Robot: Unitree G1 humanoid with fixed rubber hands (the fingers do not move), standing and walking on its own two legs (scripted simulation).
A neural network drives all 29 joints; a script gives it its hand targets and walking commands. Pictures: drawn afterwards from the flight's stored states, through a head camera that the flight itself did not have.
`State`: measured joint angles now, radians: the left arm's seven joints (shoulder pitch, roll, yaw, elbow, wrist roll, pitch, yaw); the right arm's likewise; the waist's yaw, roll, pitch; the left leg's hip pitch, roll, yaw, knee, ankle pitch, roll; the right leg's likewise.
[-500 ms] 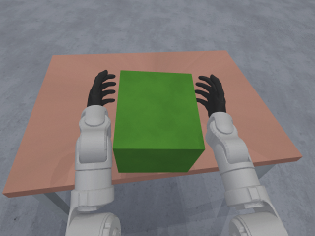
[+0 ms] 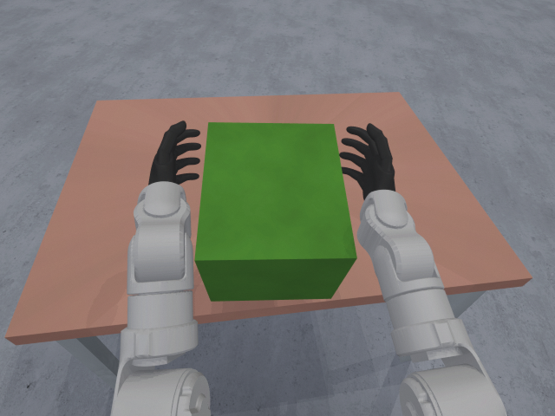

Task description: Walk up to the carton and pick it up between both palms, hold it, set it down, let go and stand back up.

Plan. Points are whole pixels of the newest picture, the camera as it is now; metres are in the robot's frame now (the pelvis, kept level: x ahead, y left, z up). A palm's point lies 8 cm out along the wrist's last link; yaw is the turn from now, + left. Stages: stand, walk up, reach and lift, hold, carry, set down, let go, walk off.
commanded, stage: hold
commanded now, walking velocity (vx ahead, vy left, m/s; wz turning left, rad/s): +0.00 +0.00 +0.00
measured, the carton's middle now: (271, 213) +0.37 +0.01 +0.08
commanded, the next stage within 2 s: none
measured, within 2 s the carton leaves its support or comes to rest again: neither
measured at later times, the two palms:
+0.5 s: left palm (159, 182) +0.35 +0.15 +0.17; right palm (374, 182) +0.35 -0.13 +0.17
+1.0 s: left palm (159, 180) +0.35 +0.15 +0.18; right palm (373, 179) +0.36 -0.13 +0.17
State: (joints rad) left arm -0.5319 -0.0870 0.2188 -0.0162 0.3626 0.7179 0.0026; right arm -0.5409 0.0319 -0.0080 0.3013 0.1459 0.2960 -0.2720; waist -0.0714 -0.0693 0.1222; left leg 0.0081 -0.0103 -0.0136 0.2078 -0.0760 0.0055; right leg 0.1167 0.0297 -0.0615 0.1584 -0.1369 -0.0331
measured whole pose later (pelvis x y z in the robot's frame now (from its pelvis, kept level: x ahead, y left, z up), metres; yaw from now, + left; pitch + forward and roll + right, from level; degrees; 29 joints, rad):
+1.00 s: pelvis +0.00 +0.00 +0.00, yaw +0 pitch -9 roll +0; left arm -0.52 -0.10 0.19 -0.10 0.36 0.77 0.00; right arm -0.56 0.01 -0.01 0.30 0.17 0.34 -0.29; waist -0.06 -0.08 0.12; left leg 0.01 -0.01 -0.01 0.23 -0.09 0.01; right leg 0.13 0.03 -0.08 0.15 -0.14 -0.03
